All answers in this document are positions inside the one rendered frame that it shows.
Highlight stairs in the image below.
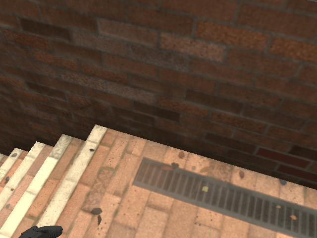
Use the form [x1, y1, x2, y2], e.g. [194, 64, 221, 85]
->
[0, 134, 85, 238]

